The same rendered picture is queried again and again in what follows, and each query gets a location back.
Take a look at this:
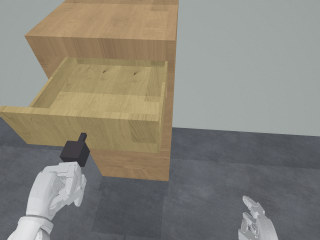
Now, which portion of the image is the handle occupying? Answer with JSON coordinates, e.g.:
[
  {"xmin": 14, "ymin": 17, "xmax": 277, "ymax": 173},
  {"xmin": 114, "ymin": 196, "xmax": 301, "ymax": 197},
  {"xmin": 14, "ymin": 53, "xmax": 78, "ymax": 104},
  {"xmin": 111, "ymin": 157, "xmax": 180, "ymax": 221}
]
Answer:
[{"xmin": 59, "ymin": 132, "xmax": 90, "ymax": 167}]

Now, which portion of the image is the right robot hand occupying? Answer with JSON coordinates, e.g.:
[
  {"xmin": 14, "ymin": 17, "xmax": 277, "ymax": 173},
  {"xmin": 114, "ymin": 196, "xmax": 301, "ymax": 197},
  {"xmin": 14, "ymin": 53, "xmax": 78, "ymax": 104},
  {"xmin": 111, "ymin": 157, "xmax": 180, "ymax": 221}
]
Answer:
[{"xmin": 238, "ymin": 195, "xmax": 278, "ymax": 240}]

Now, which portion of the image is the cabinet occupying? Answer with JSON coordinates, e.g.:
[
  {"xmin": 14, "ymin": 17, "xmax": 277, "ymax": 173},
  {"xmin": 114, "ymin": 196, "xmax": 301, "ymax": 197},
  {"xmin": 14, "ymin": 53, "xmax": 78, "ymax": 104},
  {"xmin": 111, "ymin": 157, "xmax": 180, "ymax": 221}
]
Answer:
[{"xmin": 24, "ymin": 0, "xmax": 179, "ymax": 181}]

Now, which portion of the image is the left robot hand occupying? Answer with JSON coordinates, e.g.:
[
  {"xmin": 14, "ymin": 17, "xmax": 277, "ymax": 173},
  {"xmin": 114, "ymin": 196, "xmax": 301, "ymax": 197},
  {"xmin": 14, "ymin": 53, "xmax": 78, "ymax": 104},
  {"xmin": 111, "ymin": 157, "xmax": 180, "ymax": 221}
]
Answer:
[{"xmin": 26, "ymin": 161, "xmax": 87, "ymax": 220}]

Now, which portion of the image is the drawer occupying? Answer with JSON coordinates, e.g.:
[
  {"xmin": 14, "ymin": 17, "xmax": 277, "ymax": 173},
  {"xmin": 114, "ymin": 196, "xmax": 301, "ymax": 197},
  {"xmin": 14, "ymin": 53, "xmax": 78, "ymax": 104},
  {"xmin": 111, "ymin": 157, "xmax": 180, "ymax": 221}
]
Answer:
[{"xmin": 0, "ymin": 57, "xmax": 168, "ymax": 153}]

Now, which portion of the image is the robot left forearm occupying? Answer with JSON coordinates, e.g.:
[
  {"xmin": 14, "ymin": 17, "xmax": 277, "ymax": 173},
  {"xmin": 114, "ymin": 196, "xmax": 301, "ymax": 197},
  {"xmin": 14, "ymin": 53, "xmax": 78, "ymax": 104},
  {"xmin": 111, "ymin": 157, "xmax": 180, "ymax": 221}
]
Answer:
[{"xmin": 7, "ymin": 215, "xmax": 54, "ymax": 240}]

